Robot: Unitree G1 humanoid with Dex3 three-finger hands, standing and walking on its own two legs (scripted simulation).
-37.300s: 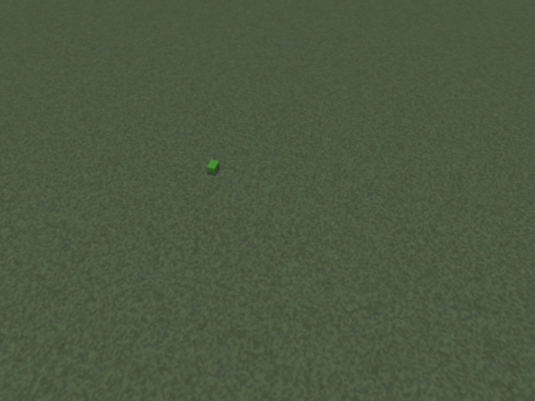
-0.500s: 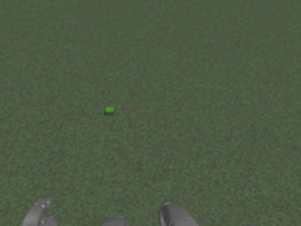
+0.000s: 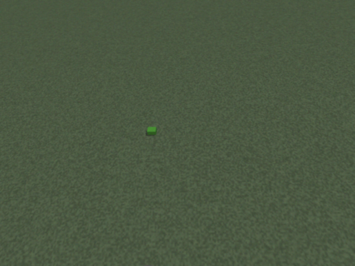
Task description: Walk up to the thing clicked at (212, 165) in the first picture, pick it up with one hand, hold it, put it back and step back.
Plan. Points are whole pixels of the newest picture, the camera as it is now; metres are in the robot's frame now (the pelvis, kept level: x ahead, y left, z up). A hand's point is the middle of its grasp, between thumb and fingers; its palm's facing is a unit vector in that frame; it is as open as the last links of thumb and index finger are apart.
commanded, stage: step back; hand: left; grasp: from above
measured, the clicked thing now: (152, 130) +1.08 +0.29 -0.75
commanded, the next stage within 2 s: stand in 0.86 s
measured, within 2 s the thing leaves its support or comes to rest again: neither
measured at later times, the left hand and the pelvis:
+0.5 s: hand out of the picture +0.09 +0.26 -0.14, palm faces +0.04 -0.92 -0.40, open 7.4 cm; pelvis +0.03 -0.01 +0.00, yaw +1 degrees
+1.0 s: hand (74, 262) +0.15 +0.29 -0.15, palm faces -0.01 -0.94 -0.35, open 7.4 cm; pelvis +0.06 +0.03 +0.01, yaw +0 degrees
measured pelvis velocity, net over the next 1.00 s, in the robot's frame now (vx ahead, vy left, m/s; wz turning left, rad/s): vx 0.06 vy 0.03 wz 0.00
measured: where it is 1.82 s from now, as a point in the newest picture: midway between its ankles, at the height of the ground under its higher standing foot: outside the picture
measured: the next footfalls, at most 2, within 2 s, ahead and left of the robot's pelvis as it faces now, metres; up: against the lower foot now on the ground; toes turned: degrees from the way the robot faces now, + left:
left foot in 0.06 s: +0.02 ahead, +0.15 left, +0.00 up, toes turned -1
right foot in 0.34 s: +0.10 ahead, -0.11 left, +0.00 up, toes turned -2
